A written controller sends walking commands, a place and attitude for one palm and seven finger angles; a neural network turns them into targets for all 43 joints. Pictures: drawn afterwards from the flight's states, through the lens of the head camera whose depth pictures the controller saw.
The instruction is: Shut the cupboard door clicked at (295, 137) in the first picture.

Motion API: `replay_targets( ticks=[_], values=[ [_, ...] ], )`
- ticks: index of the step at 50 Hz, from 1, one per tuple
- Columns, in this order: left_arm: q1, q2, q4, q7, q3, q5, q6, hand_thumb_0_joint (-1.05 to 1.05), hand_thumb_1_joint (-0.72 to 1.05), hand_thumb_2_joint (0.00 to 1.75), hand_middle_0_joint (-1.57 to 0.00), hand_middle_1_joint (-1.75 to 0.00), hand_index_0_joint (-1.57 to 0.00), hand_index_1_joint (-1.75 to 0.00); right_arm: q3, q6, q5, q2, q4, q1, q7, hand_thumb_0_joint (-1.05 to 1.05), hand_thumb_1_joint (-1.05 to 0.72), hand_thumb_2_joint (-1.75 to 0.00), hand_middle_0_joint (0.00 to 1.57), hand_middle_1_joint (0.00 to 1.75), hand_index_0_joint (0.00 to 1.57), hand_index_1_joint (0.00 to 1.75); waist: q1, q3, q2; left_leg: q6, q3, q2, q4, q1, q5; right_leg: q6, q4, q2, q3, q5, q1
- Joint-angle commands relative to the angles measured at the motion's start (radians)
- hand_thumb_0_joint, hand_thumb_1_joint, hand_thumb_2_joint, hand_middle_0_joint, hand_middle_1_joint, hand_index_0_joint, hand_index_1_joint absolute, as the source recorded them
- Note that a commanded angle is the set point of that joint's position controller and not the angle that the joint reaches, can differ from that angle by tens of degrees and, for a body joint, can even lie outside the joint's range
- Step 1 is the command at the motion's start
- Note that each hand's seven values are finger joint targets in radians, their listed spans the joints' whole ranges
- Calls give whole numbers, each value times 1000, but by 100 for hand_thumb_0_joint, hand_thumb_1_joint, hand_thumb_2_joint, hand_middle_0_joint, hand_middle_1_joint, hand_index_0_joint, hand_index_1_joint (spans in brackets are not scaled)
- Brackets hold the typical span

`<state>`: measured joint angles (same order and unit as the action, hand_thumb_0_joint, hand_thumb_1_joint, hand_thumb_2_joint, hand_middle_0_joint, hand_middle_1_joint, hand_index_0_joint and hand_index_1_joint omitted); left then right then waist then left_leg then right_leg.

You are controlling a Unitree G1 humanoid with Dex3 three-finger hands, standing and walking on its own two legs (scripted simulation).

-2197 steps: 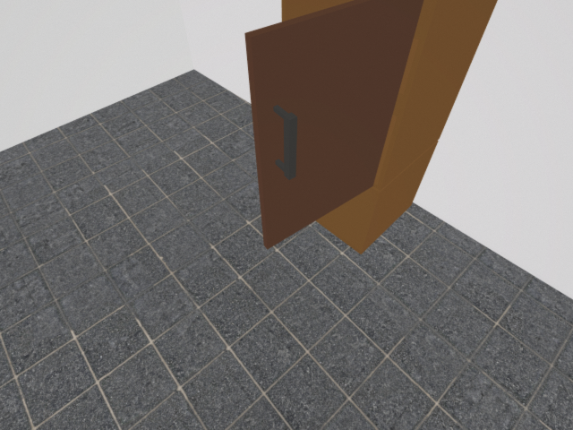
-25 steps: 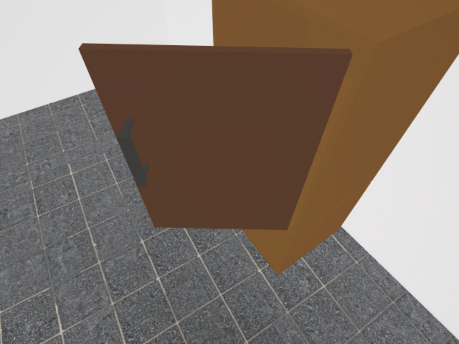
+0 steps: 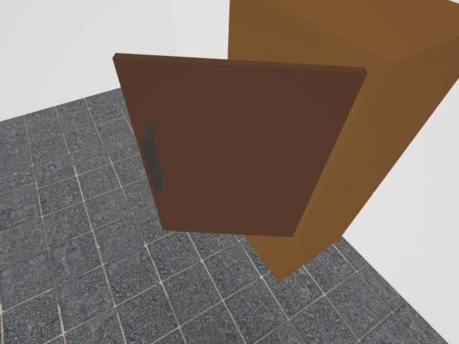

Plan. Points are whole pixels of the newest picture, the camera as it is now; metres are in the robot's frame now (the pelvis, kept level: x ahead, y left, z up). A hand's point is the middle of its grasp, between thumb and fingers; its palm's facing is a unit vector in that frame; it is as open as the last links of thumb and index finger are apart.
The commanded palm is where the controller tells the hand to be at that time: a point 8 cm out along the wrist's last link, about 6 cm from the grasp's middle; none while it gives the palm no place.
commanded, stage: come to a stop and stand still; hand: left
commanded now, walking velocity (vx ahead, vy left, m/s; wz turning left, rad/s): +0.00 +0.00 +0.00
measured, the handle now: (155, 158) +0.46 +0.21 +0.02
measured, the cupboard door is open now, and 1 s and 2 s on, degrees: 55 55 55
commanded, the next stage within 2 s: look again from close up in 0.12 s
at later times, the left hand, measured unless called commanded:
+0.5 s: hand out of the picture +0.01 +0.20 -0.18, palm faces +0.01 -0.98 -0.20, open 7.4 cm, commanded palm none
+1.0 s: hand (111, 298) +0.19 +0.22 -0.03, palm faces +0.23 -0.97 -0.07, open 7.1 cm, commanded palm +0.11 +0.26 -0.07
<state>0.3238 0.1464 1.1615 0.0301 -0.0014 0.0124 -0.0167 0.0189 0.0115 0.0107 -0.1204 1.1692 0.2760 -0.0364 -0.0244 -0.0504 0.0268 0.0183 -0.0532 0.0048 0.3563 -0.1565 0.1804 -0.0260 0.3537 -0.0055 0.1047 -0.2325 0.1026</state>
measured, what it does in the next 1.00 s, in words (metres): stands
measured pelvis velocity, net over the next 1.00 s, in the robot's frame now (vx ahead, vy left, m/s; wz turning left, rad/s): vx -0.02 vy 0.03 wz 0.04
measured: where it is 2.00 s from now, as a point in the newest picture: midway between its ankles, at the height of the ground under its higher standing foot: outside the picture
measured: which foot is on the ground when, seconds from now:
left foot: down 0.00-1.00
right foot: down 0.00-1.00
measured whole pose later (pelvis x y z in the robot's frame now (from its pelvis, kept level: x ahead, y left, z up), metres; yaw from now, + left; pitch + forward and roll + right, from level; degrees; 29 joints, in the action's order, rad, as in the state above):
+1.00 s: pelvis -0.02 +0.03 -0.03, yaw +2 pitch +3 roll +1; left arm 0.38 0.17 0.16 0.02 0.09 -0.16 -0.25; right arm -0.01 0.30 -0.01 -0.23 0.77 0.31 -0.02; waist 0.04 0.06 0.00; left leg 0.06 -0.05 0.06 0.71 -0.46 0.32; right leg -0.01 0.74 -0.04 0.06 -0.37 0.44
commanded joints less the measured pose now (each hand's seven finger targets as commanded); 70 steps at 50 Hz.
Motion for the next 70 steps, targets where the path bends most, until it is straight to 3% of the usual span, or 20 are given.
replay_targets(
  ticks=[1, 10, 11, 12, 17, 39, 40, 41, 42, 43, 44, 45, 47, 48, 50, 52, 56, 63, 67, 70],
  values=[
    [70, 75, -15, 7, 8, -4, -12, 0, 90, 90, -20, -30, -20, -30, -16, 19, 1, -92, -17, 65, -3, 0, -90, -90, 20, 30, 20, 30, 7, -36, -25, 1, 97, -107, -74, -19, -71, -2, -77, -121, -100, 48, 51],
    [75, 63, -19, 11, 11, -3, -11, 0, 90, 90, -20, -30, -20, -30, -19, 22, 2, -72, -5, 90, -4, 0, -90, -90, 20, 30, 20, 30, 7, -39, -14, 7, 99, -105, -67, -22, -90, 0, -59, -122, -91, 64, 53],
    [103, 75, -13, 48, -9, 14, -40, 0, 90, 90, -20, -30, -20, -30, -15, 38, -10, -118, -87, -20, 13, 0, -90, -90, 20, 30, 20, 30, -11, -20, -88, -14, 67, -112, 159, -68, -242, -2, -15, -159, -159, 415, 88],
    [64, 122, -61, 40, 4, 0, -39, 0, 90, 90, -20, -30, -20, -30, -20, 21, -2, -76, -108, 53, 16, 0, -90, -90, 20, 30, 20, 30, 48, 31, -98, -7, 86, -80, 120, -59, 19, -29, -11, -183, -167, 182, 84],
    [40, 67, -83, 20, -1, 1, -29, 0, 90, 90, -20, -30, -20, -30, -20, 27, 3, -99, -131, 93, 12, 0, -90, -90, 20, 30, 20, 30, 35, 13, -26, 29, 121, -97, 68, -102, -70, -29, 64, -109, -107, 40, 92],
    [23, 112, -101, 11, 7, 1, -4, 0, 90, 90, -20, -30, -20, -30, -21, 32, 1, -151, -109, 40, 9, 0, -90, -90, 20, 30, 20, 30, 17, 8, -26, 38, 114, -102, -12, -44, -124, -2, 50, -110, -103, 71, 62],
    [69, 120, -78, 47, -1, 13, -14, 0, 90, 90, -20, -30, -20, -30, -24, 27, -11, -184, -172, -21, 15, 0, -90, -90, 20, 30, 20, 30, 0, -37, 84, 14, 110, -130, 146, -96, -262, 11, 37, -129, -139, 237, 113],
    [-844, 700, -1760, 67, 417, -97, -283, 0, 90, 90, -20, -30, -20, -30, -84, 215, -16, -400, -460, 69, -62, 0, -90, -90, 20, 30, 20, 30, 195, 382, -72, -5, 157, -85, 170, 278, -463, 13, 252, -11, -29, 335, 171],
    [-93, 206, -1433, 65, 20, -116, -200, 0, 90, 90, -22, -32, -22, -32, -13, 297, -70, -253, -452, -4, -74, 0, -90, -90, 20, 30, 20, 30, 51, 556, -388, -43, 172, -110, 134, 414, -565, 7, 352, 26, -13, 1, 274],
    [160, 13, -1388, 69, -21, -175, -69, 0, 90, 90, -24, -34, -24, -34, -29, 332, -39, -222, -462, -43, -51, 0, -90, -90, 20, 30, 20, 30, 19, 464, -400, -93, 163, -91, 63, 272, -593, 3, 380, 20, -11, -78, 262],
    [65, 15, -1260, 83, -29, -166, -58, 0, 90, 90, -25, -36, -25, -36, -39, 352, -52, -212, -426, -22, -28, 0, -90, -90, 20, 30, 20, 30, 72, 218, -186, -86, 178, -90, 63, 57, -403, 16, 371, 0, -24, -116, 347],
    [4, 4, -1227, 72, -9, -163, -96, 0, 90, 90, -27, -38, -27, -38, -68, 355, -37, -240, -471, -34, -7, 0, -90, -90, 20, 30, 20, 30, 85, 29, -123, -76, 182, -64, 96, -96, -153, 6, 313, 0, -10, -119, 392],
    [131, 61, -1037, 16, 118, -183, -235, 0, 90, 90, -31, -42, -31, -42, -84, 355, -19, -258, -533, -75, 12, 0, -90, -90, 20, 30, 20, 30, 54, -10, 81, -49, 155, -13, 231, -326, 168, -3, 261, 0, 9, -156, 481],
    [236, 78, -963, -39, 172, -200, -319, 0, 90, 90, -33, -44, -33, -44, -90, 352, -22, -255, -567, -86, 26, 0, -90, -90, 20, 30, 20, 30, 13, 27, 64, -49, 126, 8, 299, -377, 135, -17, 295, 0, -4, -161, 486],
    [320, 7, -936, -178, 148, -248, -509, 0, 90, 90, -36, -48, -36, -48, -104, 343, -8, -242, -622, -117, 48, 0, -90, -90, 20, 30, 20, 30, -25, 128, 224, -54, 89, 14, 453, -505, 118, -19, 448, 9, -9, -184, 580],
    [292, 54, -967, -320, 156, -277, -664, 0, 90, 90, -40, -52, -40, -52, -117, 337, -10, -255, -687, -148, 64, 0, -90, -90, 20, 30, 20, 30, -29, 175, 166, -45, 64, 30, 566, -633, 193, -24, 534, -3, -72, -256, 643],
    [225, 169, -1185, -371, 240, -333, -562, 0, 90, 90, -47, -60, -47, -60, -112, 300, -44, -266, -839, -190, 45, 0, -90, -90, 20, 30, 20, 30, -64, 305, -70, -17, 66, 33, 566, -646, 307, -24, 559, -1, -126, -361, 636],
    [-64, 203, -1605, -237, 172, -292, -595, 0, 90, 90, -60, -74, -60, -74, -78, 308, -31, -240, -811, -91, -18, 0, -90, -90, 20, 30, 20, 30, 70, 346, -76, 24, 106, -4, 691, -633, 250, -6, 544, 20, -171, -327, 712],
    [16, 195, -1459, -311, 151, -303, -541, 0, 90, 90, -68, -82, -68, -82, -68, 310, -42, -246, -776, -91, -32, 0, -90, -90, 20, 30, 20, 30, 73, 321, -74, 21, 102, -6, 713, -684, 253, 4, 514, 11, -186, -339, 684],
    [94, 218, -1402, -356, 197, -325, -415, 0, 90, 90, -73, -88, -73, -88, -66, 289, -59, -238, -796, -99, -41, 0, -90, -90, 20, 30, 20, 30, 26, 367, -48, 20, 94, -2, 691, -681, 198, 18, 481, -7, -215, -283, 571]
  ],
)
